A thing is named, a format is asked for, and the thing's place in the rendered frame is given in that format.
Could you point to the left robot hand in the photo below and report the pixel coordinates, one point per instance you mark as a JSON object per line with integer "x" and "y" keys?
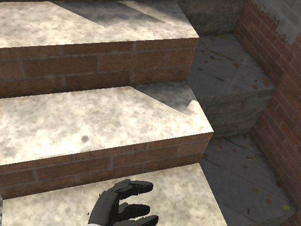
{"x": 108, "y": 212}

